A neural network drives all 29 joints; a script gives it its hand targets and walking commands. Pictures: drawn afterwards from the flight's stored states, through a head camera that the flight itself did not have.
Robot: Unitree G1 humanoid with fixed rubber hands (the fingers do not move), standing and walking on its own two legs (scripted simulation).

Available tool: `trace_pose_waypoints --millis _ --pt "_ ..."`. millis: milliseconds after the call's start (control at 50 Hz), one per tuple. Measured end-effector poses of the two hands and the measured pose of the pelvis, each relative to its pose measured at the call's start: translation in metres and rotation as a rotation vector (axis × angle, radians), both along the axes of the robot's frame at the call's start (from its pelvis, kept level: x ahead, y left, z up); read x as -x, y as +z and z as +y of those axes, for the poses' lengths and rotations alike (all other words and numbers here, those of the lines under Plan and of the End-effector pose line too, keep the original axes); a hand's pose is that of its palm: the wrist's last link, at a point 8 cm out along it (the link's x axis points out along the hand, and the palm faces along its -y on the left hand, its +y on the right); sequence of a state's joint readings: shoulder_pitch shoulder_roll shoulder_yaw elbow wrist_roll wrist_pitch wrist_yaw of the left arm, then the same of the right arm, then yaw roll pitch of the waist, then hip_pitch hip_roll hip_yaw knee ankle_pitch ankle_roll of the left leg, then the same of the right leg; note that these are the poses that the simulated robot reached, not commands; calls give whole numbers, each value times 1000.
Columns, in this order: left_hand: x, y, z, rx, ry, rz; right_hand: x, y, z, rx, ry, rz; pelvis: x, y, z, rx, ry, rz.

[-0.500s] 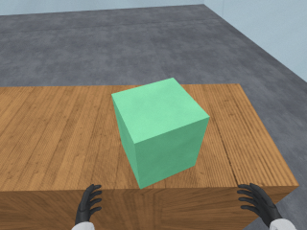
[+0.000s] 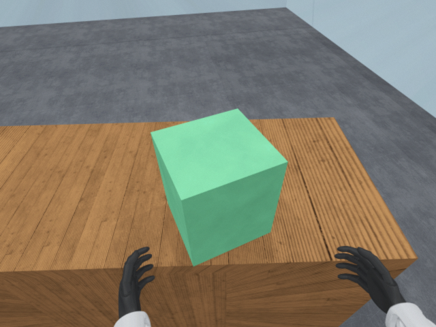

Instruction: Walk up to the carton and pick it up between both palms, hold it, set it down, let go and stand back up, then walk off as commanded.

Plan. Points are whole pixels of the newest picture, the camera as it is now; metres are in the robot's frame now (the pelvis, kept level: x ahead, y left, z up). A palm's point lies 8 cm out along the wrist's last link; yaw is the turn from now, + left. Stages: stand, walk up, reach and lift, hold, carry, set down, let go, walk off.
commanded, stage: reach and lift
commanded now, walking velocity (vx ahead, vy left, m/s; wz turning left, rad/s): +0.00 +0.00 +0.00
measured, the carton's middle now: (215, 186) +0.41 +0.03 +0.01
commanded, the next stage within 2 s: none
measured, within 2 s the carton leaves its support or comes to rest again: neither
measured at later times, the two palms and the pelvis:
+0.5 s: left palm (141, 267) +0.20 +0.15 +0.05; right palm (381, 256) +0.23 -0.27 +0.04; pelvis -0.03 -0.01 +0.00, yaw -2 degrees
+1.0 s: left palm (130, 235) +0.24 +0.17 +0.09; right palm (361, 217) +0.28 -0.24 +0.07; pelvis -0.03 +0.00 +0.00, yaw -4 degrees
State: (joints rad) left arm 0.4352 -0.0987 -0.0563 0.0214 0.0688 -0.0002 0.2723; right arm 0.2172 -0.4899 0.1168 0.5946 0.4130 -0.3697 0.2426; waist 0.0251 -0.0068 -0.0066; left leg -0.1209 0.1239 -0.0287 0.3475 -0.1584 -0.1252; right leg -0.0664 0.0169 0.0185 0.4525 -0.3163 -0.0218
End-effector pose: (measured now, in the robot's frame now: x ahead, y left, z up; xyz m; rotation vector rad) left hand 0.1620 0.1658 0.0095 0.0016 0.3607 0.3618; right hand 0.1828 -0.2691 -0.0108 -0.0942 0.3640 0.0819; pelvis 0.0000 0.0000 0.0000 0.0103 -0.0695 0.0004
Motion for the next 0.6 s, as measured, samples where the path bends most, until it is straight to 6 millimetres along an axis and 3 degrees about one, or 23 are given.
trace_pose_waypoints --millis 200,600 --pt "-12 12 -10 16 16 -57 -8 12 -1 -28 5 -51 13 -2 -6 -6 -25 12" --pt "-47 51 -13 5 -5 -94 -55 53 5 -29 -1 -111 27 0 -13 -2 -45 -2"
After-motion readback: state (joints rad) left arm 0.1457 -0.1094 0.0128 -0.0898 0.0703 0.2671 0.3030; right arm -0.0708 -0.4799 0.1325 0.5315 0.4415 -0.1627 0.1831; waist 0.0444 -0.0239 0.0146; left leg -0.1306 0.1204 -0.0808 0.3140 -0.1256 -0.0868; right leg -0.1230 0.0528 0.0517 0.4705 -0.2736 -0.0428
